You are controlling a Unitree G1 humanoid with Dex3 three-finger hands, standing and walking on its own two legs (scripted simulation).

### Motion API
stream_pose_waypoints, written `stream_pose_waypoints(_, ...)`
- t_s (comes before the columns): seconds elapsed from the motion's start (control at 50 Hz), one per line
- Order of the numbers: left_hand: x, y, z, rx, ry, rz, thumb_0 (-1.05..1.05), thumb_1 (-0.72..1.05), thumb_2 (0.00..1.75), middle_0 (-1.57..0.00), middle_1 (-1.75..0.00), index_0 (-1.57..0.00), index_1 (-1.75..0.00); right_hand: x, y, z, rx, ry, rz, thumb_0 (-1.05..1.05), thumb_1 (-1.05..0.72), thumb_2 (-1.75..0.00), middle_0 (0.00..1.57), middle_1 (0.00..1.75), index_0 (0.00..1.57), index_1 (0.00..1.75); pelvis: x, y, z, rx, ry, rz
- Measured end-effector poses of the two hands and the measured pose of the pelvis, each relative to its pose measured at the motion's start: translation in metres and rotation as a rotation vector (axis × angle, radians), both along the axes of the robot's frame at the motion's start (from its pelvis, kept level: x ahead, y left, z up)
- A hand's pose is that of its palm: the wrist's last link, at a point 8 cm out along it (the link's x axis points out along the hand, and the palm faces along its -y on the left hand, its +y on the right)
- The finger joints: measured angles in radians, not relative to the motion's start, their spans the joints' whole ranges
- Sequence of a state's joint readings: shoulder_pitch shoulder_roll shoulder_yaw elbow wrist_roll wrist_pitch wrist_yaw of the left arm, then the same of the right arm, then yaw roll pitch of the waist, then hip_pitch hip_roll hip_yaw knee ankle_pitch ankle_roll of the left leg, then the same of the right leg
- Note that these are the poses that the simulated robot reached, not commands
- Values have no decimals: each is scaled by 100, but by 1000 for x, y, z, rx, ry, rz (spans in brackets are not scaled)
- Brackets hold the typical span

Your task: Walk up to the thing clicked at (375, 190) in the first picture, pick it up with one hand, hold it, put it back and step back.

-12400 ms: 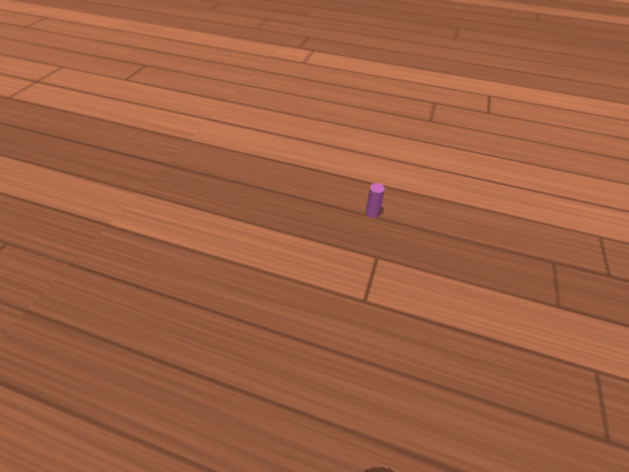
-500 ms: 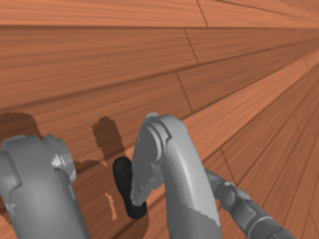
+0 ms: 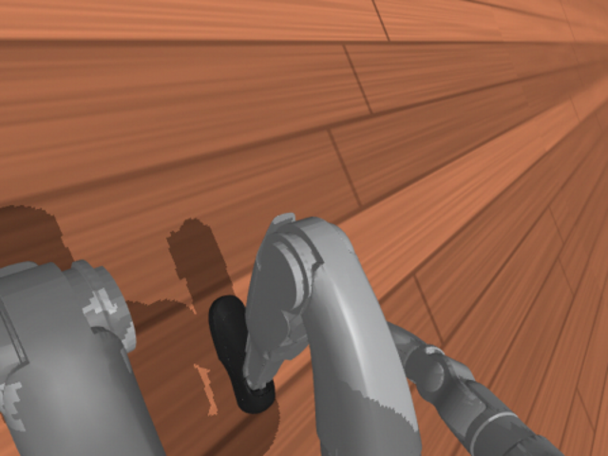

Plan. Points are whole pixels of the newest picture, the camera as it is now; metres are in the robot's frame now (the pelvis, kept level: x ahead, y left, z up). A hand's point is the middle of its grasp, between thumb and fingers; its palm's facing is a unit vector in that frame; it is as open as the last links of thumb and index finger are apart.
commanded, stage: settle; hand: left
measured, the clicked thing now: out of the picture +0.42 +0.31 -0.20
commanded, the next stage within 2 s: none
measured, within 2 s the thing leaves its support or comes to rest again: leaves its support in 0.32 s
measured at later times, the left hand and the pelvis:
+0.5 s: hand out of the picture +0.41 +0.30 -0.16, palm faces +0.43 -0.90 +0.02, open 8.9 cm; pelvis +0.00 +0.00 +0.01, yaw +0 degrees
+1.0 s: hand out of the picture +0.39 +0.33 -0.04, palm faces +0.42 -0.91 -0.02, open 9.0 cm; pelvis +0.01 -0.01 +0.03, yaw +5 degrees
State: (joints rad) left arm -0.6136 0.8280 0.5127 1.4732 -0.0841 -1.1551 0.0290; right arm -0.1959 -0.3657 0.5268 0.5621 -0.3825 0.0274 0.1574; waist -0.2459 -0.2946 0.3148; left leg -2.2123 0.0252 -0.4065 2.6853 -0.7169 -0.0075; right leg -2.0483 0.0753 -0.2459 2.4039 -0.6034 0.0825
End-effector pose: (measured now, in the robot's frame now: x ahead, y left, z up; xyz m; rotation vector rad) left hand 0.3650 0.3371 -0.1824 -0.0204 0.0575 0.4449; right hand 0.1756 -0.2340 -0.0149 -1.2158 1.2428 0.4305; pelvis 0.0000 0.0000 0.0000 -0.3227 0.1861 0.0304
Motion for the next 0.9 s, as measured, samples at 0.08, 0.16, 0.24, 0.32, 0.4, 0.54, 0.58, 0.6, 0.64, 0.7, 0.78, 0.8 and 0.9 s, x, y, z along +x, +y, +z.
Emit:
stream_pose_waypoints(0.08, 2, -3, 0, -1, 1, -4, -1, 5, 69, -69, -81, -70, -83, -2, -1, 0, -2, 4, -3, 0, -87, -89, 21, 30, 20, 30, 0, 0, 0, 0, 0, -1)
stream_pose_waypoints(0.16, 5, -6, -1, -5, -1, -7, -2, -5, 78, -73, -91, -74, -94, -3, -2, 1, -4, 7, -5, 0, -88, -89, 21, 30, 20, 30, 0, 0, 1, -2, 0, -3)
stream_pose_waypoints(0.24, 7, -8, 0, -6, -8, -6, -2, -14, 90, -74, -100, -75, -103, -4, -3, 1, -7, 8, -8, 0, -89, -90, 21, 30, 20, 30, 0, -1, 1, -3, -1, -5)
stream_pose_waypoints(0.32, 8, -7, 3, -5, -25, -5, -2, -18, 99, -73, -106, -74, -109, -5, -3, 1, -8, 8, -17, 0, -89, -90, 21, 30, 20, 30, 0, -1, 1, -1, 0, -4)
stream_pose_waypoints(0.4, 7, -3, 10, 3, -40, 2, -1, -21, 105, -73, -108, -74, -110, -5, -4, 1, -1, 5, -29, 0, -89, -90, 21, 30, 20, 30, 0, -2, 2, 3, 6, -1)
stream_pose_waypoints(0.54, 2, 7, 32, 24, -64, -6, -1, -25, 110, -74, -109, -76, -111, -1, -4, 0, 35, -21, -68, 0, -89, -90, 21, 30, 21, 30, 1, -3, 6, 14, 33, 9)
stream_pose_waypoints(0.58, 0, 9, 41, 27, -71, -7, -1, -26, 110, -75, -109, -76, -111, 1, -4, 0, 50, -33, -82, 0, -89, -90, 21, 30, 21, 30, 1, -4, 8, 19, 43, 12)
stream_pose_waypoints(0.6, -1, 11, 45, 29, -74, -5, -1, -26, 111, -75, -109, -76, -111, 2, -4, 0, 59, -39, -89, 0, -89, -90, 21, 30, 21, 30, 1, -4, 9, 21, 49, 14)
stream_pose_waypoints(0.64, -3, 14, 55, 33, -81, -3, -1, -27, 111, -75, -109, -76, -111, 5, -4, 0, 77, -54, -103, 0, -89, -90, 21, 30, 21, 30, 1, -5, 10, 26, 61, 18)
stream_pose_waypoints(0.7, -6, 19, 70, 41, -90, -4, -1, -27, 112, -75, -109, -77, -111, 10, -3, -1, 108, -76, -128, 0, -89, -90, 21, 30, 21, 30, 2, -5, 13, 33, 84, 24)
stream_pose_waypoints(0.78, -10, 25, 92, 53, -103, -3, -1, -27, 112, -76, -108, -77, -111, 17, -2, -3, 152, -102, -165, 0, -89, -90, 21, 30, 20, 30, 4, -6, 18, 44, 118, 34)
stream_pose_waypoints(0.8, -11, 27, 98, 54, -106, -1, -1, -28, 113, -76, -108, -77, -110, 18, -1, -3, 163, -107, -175, 0, -89, -90, 21, 30, 20, 30, 5, -7, 19, 46, 128, 37)
stream_pose_waypoints(0.9, -13, 33, 122, 60, -104, -1, -1, -28, 113, -77, -107, -78, -110, 25, 1, -8, 219, -130, -233, 0, -89, -90, 21, 30, 20, 30, 8, -8, 26, 61, 176, 51)
